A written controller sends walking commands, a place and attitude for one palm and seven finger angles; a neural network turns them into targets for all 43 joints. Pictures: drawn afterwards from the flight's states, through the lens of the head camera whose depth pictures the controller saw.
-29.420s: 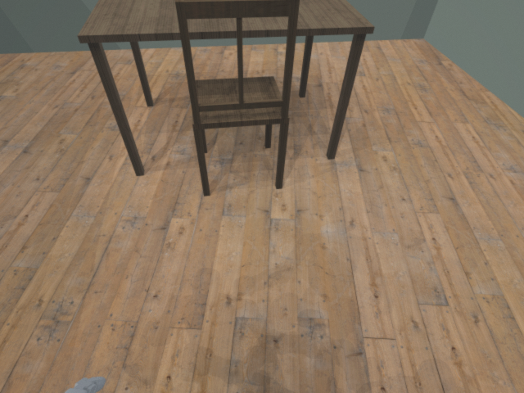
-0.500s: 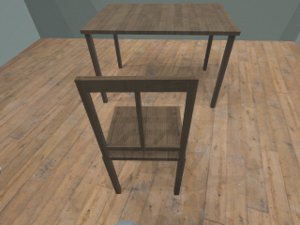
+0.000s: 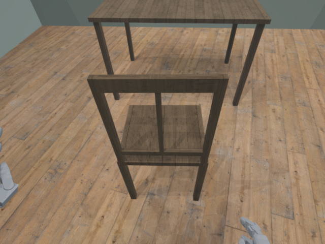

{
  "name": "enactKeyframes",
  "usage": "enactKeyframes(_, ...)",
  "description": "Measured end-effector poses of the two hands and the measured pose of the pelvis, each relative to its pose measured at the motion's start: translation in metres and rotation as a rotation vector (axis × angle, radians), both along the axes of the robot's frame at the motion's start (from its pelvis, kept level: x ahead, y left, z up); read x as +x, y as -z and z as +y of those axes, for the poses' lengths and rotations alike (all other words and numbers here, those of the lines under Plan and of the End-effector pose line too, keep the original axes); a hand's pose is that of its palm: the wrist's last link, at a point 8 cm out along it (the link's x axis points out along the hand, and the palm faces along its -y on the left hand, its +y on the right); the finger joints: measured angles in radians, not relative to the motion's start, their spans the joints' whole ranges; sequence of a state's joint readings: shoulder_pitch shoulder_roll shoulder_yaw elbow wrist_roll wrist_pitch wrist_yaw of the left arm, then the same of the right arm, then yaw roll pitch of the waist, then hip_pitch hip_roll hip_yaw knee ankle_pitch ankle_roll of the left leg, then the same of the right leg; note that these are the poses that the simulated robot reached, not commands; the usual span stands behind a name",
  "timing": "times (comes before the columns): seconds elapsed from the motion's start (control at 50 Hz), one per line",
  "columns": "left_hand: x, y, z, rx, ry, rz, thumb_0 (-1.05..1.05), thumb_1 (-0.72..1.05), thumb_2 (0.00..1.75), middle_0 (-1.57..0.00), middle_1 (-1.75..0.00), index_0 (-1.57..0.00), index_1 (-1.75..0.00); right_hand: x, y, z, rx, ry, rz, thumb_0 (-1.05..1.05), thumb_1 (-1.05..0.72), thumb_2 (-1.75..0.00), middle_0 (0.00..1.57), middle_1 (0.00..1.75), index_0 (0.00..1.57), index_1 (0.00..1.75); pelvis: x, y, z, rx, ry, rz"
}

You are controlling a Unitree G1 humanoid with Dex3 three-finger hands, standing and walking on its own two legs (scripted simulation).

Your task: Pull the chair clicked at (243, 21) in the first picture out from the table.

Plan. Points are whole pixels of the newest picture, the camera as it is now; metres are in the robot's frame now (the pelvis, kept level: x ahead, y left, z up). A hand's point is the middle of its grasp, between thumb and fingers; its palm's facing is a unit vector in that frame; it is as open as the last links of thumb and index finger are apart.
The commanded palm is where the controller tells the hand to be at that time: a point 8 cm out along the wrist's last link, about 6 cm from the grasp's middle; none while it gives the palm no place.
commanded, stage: let the arm hang, fingers relaxed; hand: left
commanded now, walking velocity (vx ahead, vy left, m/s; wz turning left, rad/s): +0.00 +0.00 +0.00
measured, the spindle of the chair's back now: (160, 125) +0.53 +0.05 -0.07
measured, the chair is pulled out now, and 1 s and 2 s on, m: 0.71 0.71 0.71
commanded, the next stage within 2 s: look to check the result in 1.18 s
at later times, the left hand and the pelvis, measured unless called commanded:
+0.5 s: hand out of the picture +0.04 +0.18 -0.16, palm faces +0.04 -0.98 -0.22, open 7.0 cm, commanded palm none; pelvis -0.01 -0.01 +0.00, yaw +3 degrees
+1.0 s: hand out of the picture -0.02 +0.14 -0.17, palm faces +0.03 -0.98 -0.19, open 7.3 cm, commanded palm none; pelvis -0.01 -0.02 +0.00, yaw +2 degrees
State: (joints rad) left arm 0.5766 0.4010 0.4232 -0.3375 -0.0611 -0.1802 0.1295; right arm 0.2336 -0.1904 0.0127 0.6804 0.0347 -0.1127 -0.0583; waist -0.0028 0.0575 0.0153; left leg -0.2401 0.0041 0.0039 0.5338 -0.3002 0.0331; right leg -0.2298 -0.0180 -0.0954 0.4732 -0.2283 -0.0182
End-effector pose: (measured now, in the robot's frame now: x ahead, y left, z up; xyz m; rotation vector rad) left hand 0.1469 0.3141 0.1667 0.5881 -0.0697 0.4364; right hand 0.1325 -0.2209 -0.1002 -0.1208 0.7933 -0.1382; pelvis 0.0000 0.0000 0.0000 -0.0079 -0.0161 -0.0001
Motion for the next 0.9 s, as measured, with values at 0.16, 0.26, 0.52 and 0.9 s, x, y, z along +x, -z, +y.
enactKeyframes(0.16, 0.029, 0.089, -0.02, -0.223, 0.067, 0.227, 0.01, 0.9, 0.9, -0.21, -0.3, -0.2, -0.3, 0.003, -0.005, -0.012, -0.09, -0.073, 0.076, 0.01, -0.9, -0.9, 0.2, 0.3, 0.2, 0.3, 0.002, -0.002, 0.011, 0.009, -0.047, 0.025)
enactKeyframes(0.26, 0.004, 0.222, -0.056, -0.441, 0.017, 0.76, 0.01, 0.91, 0.9, -0.2, -0.3, -0.2, -0.3, -0.004, 0.015, -0.012, -0.052, -0.065, 0.158, 0.01, -0.9, -0.9, 0.2, 0.3, 0.2, 0.3, 0.0, 0.005, 0.008, 0.025, -0.047, 0.023)
enactKeyframes(0.52, -0.127, 0.296, -0.085, -0.604, -0.161, 1.22, -0.04, 0.97, 0.9, -0.21, -0.3, -0.2, -0.3, -0.098, 0.036, -0.018, -0.038, -0.037, 0.491, 0.0, -0.92, -0.9, 0.2, 0.3, 0.2, 0.3, -0.008, -0.001, -0.009, 0.0, -0.052, -0.008)
enactKeyframes(0.9, -0.177, 0.301, -0.108, -0.638, -0.231, 1.365, 0.0, 0.91, 0.9, -0.2, -0.3, -0.2, -0.3, -0.167, 0.048, -0.014, 0.027, 0.009, 0.654, 0.0, -0.91, -0.9, 0.19, 0.3, 0.2, 0.3, -0.011, -0.001, -0.02, 0.007, -0.042, -0.006)
